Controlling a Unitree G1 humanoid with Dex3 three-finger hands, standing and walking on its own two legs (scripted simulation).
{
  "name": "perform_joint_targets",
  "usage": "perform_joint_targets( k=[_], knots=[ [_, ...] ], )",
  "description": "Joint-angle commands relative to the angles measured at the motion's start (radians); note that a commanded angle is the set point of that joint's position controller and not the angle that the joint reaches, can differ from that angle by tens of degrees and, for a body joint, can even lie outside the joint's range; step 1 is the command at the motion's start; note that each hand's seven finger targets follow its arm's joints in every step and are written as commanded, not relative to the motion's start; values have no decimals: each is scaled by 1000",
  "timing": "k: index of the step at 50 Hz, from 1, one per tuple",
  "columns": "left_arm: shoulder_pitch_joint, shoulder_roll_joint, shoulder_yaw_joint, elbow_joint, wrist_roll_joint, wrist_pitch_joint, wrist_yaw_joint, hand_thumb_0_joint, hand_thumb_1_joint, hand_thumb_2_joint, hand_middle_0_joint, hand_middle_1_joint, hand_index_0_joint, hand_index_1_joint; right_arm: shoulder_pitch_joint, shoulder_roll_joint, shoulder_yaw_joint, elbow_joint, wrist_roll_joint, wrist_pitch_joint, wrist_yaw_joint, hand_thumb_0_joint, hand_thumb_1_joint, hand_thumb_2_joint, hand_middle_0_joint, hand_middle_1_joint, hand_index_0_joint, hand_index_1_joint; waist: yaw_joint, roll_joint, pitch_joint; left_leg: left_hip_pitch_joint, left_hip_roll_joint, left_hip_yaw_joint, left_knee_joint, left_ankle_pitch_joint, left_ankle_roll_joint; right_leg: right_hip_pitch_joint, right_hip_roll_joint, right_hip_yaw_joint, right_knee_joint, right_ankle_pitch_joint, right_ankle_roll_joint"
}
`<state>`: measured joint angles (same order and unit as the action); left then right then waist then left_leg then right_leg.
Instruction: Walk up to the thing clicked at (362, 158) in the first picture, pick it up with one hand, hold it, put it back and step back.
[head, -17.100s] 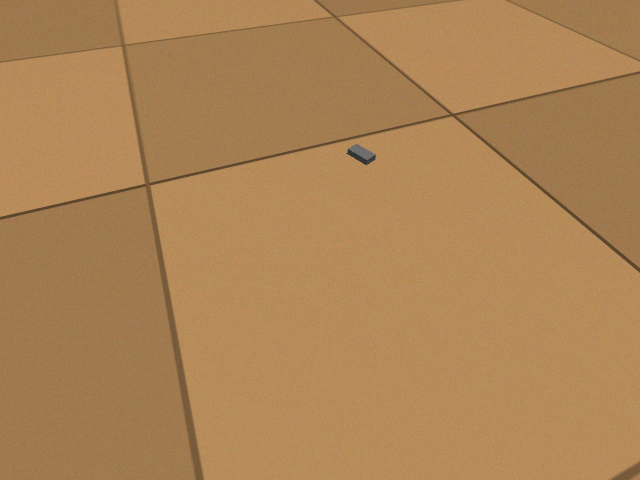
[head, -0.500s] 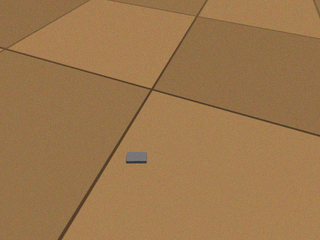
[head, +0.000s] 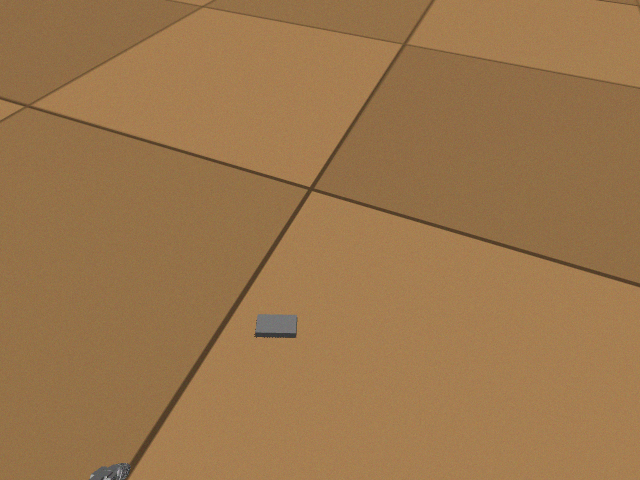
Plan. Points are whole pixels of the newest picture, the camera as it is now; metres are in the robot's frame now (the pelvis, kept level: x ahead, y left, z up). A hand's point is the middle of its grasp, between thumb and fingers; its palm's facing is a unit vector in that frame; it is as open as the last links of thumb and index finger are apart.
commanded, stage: walk up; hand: left
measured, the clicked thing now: (276, 325) +0.73 +0.15 -0.75
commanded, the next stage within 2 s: stand in 0.26 s
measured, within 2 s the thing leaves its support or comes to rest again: neither
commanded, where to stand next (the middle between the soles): +0.34 -0.01 m, yaw -1 degrees
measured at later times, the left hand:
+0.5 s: hand out of the picture +0.06 +0.26 -0.14, palm faces -0.01 -0.94 -0.34, open 7.4 cm
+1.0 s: hand out of the picture +0.09 +0.24 -0.14, palm faces -0.04 -0.94 -0.34, open 7.4 cm
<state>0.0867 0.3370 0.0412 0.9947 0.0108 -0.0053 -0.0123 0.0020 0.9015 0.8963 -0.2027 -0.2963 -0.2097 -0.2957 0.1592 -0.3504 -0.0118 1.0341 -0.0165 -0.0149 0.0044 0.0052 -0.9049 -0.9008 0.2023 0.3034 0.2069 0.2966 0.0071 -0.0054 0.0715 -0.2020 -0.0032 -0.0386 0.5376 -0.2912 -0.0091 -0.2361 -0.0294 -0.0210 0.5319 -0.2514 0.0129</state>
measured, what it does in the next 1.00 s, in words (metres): stands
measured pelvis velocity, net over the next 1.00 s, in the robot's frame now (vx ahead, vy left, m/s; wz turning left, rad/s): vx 0.00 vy -0.01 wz -0.01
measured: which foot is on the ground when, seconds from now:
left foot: down 0.00-1.00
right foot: down 0.00-1.00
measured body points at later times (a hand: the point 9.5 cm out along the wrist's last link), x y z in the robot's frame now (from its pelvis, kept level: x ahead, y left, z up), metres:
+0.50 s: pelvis +0.00 +0.00 +0.01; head +0.01 +0.00 +0.46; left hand +0.06 +0.31 -0.12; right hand +0.11 -0.29 -0.12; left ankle +0.00 +0.13 -0.73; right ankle +0.02 -0.13 -0.73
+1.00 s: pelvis +0.00 -0.01 +0.01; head +0.01 -0.01 +0.46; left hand +0.09 +0.29 -0.12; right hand +0.07 -0.31 -0.12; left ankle +0.00 +0.13 -0.73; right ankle +0.02 -0.13 -0.73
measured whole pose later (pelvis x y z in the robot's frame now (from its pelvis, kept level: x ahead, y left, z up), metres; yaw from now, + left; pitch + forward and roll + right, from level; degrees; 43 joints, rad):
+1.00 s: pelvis +0.00 -0.01 +0.01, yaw -1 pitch -2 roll +0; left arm 0.10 0.35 -0.01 1.13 0.01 -0.02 -0.01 0.00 0.90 0.90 -0.20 -0.30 -0.21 -0.30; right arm 0.12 -0.35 0.00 1.14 -0.01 -0.01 0.02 0.00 -0.90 -0.90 0.20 0.30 0.21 0.30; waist 0.00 0.00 0.04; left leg -0.10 0.02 -0.03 0.31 -0.18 -0.03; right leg -0.15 -0.01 -0.02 0.33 -0.15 0.00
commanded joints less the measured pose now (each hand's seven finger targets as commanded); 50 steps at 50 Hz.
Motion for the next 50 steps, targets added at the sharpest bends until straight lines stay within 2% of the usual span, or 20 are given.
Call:
perform_joint_targets(
  k=[1, 4, 8, 12, 13, 14, 19, 22, 24, 27, 28, 30, 32, 34, 38, 44, 45, 48, 49, 50],
  knots=[
    [-49, 226, 49, -50, -14, -31, 16, 0, 900, 900, -200, -300, -200, -300, -47, -222, -40, -36, 2, -32, -18, 0, -900, -900, 200, 300, 200, 300, 11, 34, -122, -44, 118, -112, -139, 239, 54, 142, -80, 98, -93, 185, -56],
    [-47, 221, 43, -27, -14, -26, 14, 0, 900, 900, -200, -300, -200, -300, -93, -217, -36, -29, 2, -33, -16, 0, -900, -900, 200, 300, 200, 300, 22, 59, -102, -46, 129, -126, -185, 189, 50, 140, -73, 90, -120, 134, -47],
    [-51, 215, 39, -3, -13, -25, 10, 0, 900, 900, -200, -300, -200, -300, -106, -206, -35, -12, 2, -33, -15, 0, -900, -900, 200, 300, 200, 300, 20, 66, -104, -34, 128, -122, -212, 192, 40, 163, -75, 87, -146, 140, -42],
    [-44, 216, 38, 17, -9, -25, 9, 0, 900, 900, -200, -300, -200, -300, -120, -204, -38, -1, 2, -30, -15, 0, -900, -900, 200, 300, 200, 300, 15, 53, -104, -15, 125, -116, -224, 185, 37, 163, -77, 85, -171, 143, -38],
    [-45, 199, 14, 38, -6, -29, 6, 0, 900, 900, -200, -300, -200, -300, -108, -212, -38, 5, 6, -32, -12, 0, -900, -900, 200, 300, 200, 300, 0, 65, -108, 15, 126, -107, -255, 171, 31, 151, -87, 96, -196, 141, -36],
    [-54, 206, 14, 40, -4, -30, 6, 0, 900, 900, -200, -300, -200, -300, -110, -210, -39, 9, 5, -32, -11, 0, -900, -900, 200, 300, 200, 300, 0, 59, -97, 13, 128, -112, -266, 157, 28, 151, -86, 94, -202, 130, -33],
    [-41, 218, 3, 65, -2, -39, 13, 0, 900, 900, -200, -300, -200, -300, -112, -209, -43, 21, 8, -28, -7, 0, -900, -900, 200, 300, 200, 300, -5, 16, -111, 88, 127, -92, -249, 265, 32, 138, -98, 93, -222, 212, -31],
    [-31, 222, -3, 79, -1, -41, 14, 0, 900, 900, -200, -300, -200, -300, -112, -206, -42, 26, 10, -22, -3, 0, -900, -900, 200, 300, 200, 300, -9, -5, -76, 74, 120, -88, -269, 170, 33, 113, -97, 99, -248, 130, -26],
    [-32, 229, -5, 81, -1, -41, 15, 0, 900, 900, -200, -300, -200, -300, -111, -206, -40, 29, 9, -19, -2, 0, -900, -900, 200, 300, 200, 300, -9, -9, -82, 84, 119, -83, -271, 175, 31, 111, -103, 105, -255, 128, -32],
    [-20, 228, -9, 87, -1, -39, 15, 0, 900, 900, -200, -300, -200, -300, -109, -207, -39, 35, 9, -17, 1, 0, -900, -900, 200, 300, 200, 300, -7, 0, -64, 61, 111, -81, -286, 107, 29, 100, -99, 110, -270, 59, -28],
    [-18, 234, -8, 86, 2, -38, 15, 0, 900, 900, -200, -300, -200, -300, -109, -208, -39, 34, 8, -18, 1, 0, -900, -900, 200, 300, 200, 300, -6, 0, -80, 82, 114, -78, -283, 122, 29, 95, -100, 109, -263, 71, -32],
    [-15, 230, -10, 86, 0, -42, 17, 0, 900, 900, -200, -300, -200, -300, -116, -210, -38, 33, 9, -20, 0, 0, -900, -900, 200, 300, 200, 300, -2, 13, -110, 94, 123, -79, -275, 215, 28, 128, -106, 102, -240, 173, -33],
    [-7, 229, -12, 88, -2, -45, 17, 0, 900, 900, -200, -300, -200, -300, -110, -208, -37, 36, 10, -21, -1, 0, -900, -900, 200, 300, 200, 300, -4, 1, -127, 108, 124, -72, -263, 252, 29, 143, -108, 103, -237, 228, -33],
    [-11, 230, -14, 89, -2, -45, 19, 0, 900, 900, -200, -300, -200, -300, -107, -204, -34, 40, 10, -20, -1, 0, -900, -900, 200, 300, 200, 300, -6, -9, -117, 96, 123, -69, -264, 257, 26, 147, -109, 101, -237, 231, -32],
    [-8, 234, -14, 91, -4, -40, 20, 0, 900, 900, -200, -300, -200, -300, -98, -202, -31, 49, 10, -14, -2, 0, -900, -900, 200, 300, 200, 300, -3, -14, -86, 78, 118, -70, -277, 203, 20, 130, -104, 103, -252, 165, -32],
    [-12, 237, -12, 86, -3, -38, 20, 0, 900, 900, -200, -300, -200, -300, -92, -208, -30, 52, 10, -13, -3, 0, -900, -900, 200, 300, 200, 300, -2, 8, -101, 77, 122, -68, -272, 207, 19, 145, -103, 103, -247, 188, -34],
    [-9, 238, -12, 89, -5, -37, 19, 0, 900, 900, -200, -300, -200, -300, -81, -203, -26, 58, 10, -14, -3, 0, -900, -900, 200, 300, 200, 300, -3, 8, -78, 65, 117, -66, -281, 171, 15, 129, -104, 111, -257, 155, -32],
    [-16, 237, -12, 85, -5, -36, 19, 0, 900, 900, -200, -300, -200, -300, -80, -205, -27, 56, 8, -13, -2, 0, -900, -900, 200, 300, 200, 300, 0, 1, -62, 47, 119, -68, -283, 167, 16, 127, -97, 106, -260, 119, -33],
    [-20, 241, -11, 85, -4, -35, 19, 0, 900, 900, -200, -300, -200, -300, -76, -204, -27, 58, 7, -11, -1, 0, -900, -900, 200, 300, 200, 300, 0, -19, -54, 32, 113, -66, -280, 124, 16, 119, -99, 117, -279, 56, -31],
    [-24, 244, -11, 81, -2, -35, 19, 0, 900, 900, -200, -300, -200, -300, -77, -206, -29, 54, 8, -10, -1, 0, -900, -900, 200, 300, 200, 300, -5, -19, -70, 53, 116, -63, -272, 145, 19, 124, -104, 121, -275, 75, -35]
  ],
)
